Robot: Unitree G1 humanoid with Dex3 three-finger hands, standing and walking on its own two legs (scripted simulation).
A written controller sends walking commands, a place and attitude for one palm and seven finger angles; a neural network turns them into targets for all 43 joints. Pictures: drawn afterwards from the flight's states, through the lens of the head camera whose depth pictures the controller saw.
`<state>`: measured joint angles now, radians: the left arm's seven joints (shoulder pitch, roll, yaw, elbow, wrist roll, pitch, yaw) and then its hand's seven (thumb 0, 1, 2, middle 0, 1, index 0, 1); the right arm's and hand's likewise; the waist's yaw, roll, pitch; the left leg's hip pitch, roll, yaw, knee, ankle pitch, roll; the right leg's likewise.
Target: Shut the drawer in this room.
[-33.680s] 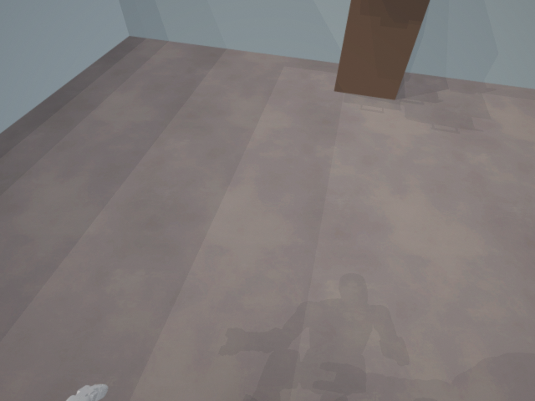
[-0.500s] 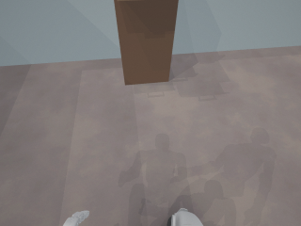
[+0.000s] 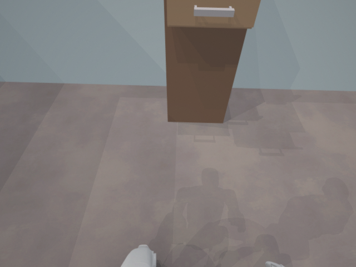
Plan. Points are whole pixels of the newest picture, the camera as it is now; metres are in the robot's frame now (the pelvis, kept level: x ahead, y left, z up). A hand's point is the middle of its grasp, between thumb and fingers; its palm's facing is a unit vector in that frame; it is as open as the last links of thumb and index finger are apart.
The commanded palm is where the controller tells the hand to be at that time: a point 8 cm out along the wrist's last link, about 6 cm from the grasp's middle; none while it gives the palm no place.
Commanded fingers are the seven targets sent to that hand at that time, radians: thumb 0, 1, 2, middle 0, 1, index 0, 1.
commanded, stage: turn or walk to find it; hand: left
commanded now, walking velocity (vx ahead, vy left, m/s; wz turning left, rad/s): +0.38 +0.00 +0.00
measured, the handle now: (213, 9) +1.04 -0.03 +0.13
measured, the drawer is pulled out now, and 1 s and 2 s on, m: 0.17 0.17 0.17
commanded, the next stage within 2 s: stand and wait in 0.36 s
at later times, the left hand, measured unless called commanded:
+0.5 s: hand (114, 205) +0.30 +0.23 -0.17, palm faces +0.01 -0.98 -0.19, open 7.4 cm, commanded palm none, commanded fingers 0.00 0.90 0.90 -0.20 -0.30 -0.20 -0.30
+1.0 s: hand (133, 189) +0.36 +0.19 -0.18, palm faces +0.06 -0.98 -0.17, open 7.2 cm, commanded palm none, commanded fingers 0.00 0.90 0.90 -0.20 -0.30 -0.20 -0.30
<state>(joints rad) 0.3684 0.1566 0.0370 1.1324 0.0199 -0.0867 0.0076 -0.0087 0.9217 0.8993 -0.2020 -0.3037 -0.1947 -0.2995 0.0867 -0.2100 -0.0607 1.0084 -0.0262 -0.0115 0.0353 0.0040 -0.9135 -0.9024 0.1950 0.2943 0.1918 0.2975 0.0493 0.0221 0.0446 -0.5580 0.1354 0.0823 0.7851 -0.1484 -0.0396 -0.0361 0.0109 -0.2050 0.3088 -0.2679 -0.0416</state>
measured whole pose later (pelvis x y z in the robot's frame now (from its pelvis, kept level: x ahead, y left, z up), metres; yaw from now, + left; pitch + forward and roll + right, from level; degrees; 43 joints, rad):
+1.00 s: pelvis +0.30 +0.01 -0.01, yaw -1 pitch -1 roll -2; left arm 0.17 0.17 0.04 1.08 0.00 0.00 0.03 -0.02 0.94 0.90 -0.21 -0.30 -0.20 -0.30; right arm 0.25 -0.16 -0.02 1.11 -0.02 -0.01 -0.02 0.02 -0.94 -0.90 0.20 0.29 0.20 0.30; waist 0.01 0.00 0.02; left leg -0.24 0.07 0.07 0.55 -0.28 0.00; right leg -0.27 -0.02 -0.16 0.47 -0.18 -0.03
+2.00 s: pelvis +0.35 +0.04 +0.00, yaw -2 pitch -1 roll +0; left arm 0.27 0.14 0.00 1.15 0.01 0.00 0.05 0.01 0.92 0.90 -0.20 -0.30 -0.19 -0.30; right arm 0.31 -0.09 0.00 1.16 0.00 -0.03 -0.04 0.00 -0.91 -0.90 0.20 0.30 0.20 0.30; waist 0.01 -0.01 0.05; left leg -0.06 0.00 0.11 0.38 -0.29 0.03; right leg -0.16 -0.07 -0.11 0.41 -0.21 0.03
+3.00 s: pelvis +0.33 -0.03 -0.01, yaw -14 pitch +0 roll +2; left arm 0.20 0.18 0.07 0.97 0.01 0.01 0.02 0.00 0.91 0.90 -0.20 -0.30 -0.20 -0.30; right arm 0.13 -0.23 -0.07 1.00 -0.02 0.05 -0.02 0.01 -0.91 -0.90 0.20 0.30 0.20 0.30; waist 0.02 0.04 0.13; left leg -0.44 0.07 0.03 1.14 -0.42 -0.05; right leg -0.29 0.04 -0.06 0.56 -0.27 -0.10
